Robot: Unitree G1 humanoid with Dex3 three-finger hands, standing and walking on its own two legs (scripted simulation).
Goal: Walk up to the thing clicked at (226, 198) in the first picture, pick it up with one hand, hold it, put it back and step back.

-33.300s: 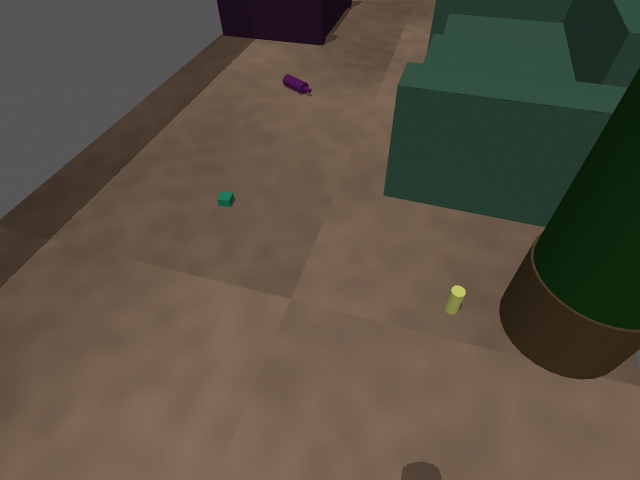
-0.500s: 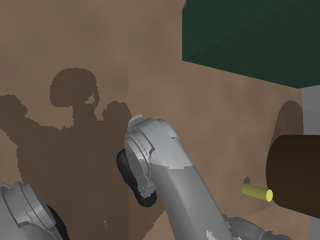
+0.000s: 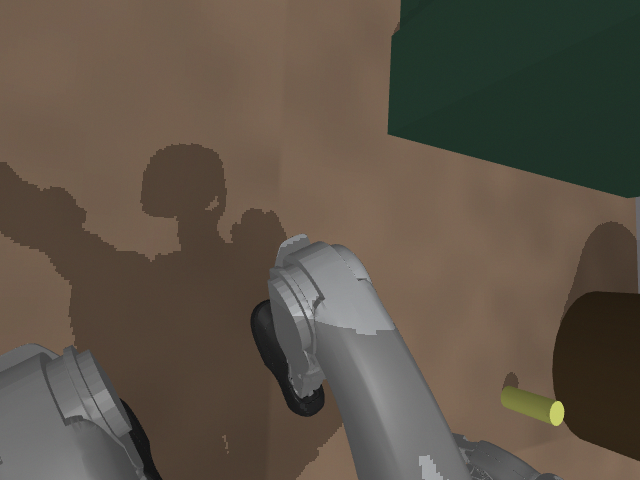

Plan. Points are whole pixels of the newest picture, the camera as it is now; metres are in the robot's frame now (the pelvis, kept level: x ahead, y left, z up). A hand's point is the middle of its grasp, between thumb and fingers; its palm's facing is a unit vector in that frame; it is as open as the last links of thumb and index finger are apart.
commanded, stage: settle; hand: left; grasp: from above
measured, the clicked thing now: out of the picture +0.48 +0.35 -0.27
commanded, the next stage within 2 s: lift in 0.30 s
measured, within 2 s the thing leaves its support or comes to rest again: neither
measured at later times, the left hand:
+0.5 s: hand out of the picture +0.45 +0.33 -0.15, palm faces +0.00 -0.45 -0.89, open 8.6 cm
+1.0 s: hand out of the picture +0.41 +0.34 -0.02, palm faces +0.04 -0.45 -0.89, open 8.6 cm
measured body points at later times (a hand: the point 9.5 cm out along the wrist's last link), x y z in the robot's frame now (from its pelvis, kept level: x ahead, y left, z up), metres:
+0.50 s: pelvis -0.01 -0.01 +0.02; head +0.27 +0.07 +0.37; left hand +0.45 +0.35 -0.10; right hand -0.02 -0.27 -0.05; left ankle +0.05 +0.13 -0.30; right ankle +0.11 -0.13 -0.30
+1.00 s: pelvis +0.00 -0.01 +0.07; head +0.20 +0.03 +0.47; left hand +0.41 +0.36 +0.03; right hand +0.07 -0.28 -0.06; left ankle +0.05 +0.13 -0.30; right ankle +0.11 -0.13 -0.30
